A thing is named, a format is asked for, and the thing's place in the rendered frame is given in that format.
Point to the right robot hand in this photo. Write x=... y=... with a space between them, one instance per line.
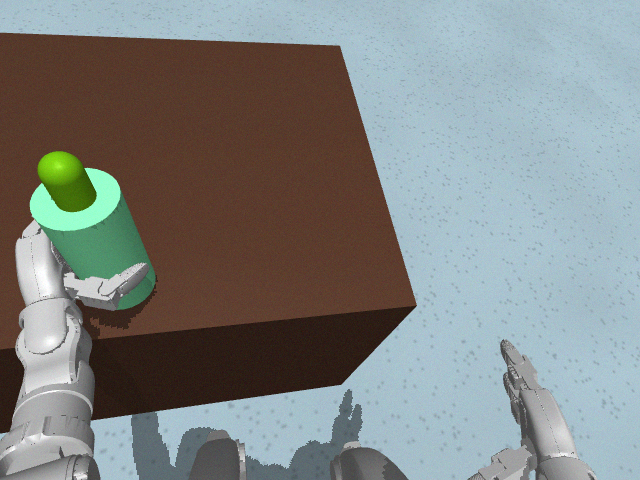
x=544 y=430

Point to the left robot arm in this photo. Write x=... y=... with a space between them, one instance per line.
x=50 y=437

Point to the left robot hand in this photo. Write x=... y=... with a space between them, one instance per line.
x=43 y=273

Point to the right robot arm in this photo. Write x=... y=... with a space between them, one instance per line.
x=564 y=468

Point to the bottle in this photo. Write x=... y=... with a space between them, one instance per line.
x=84 y=214

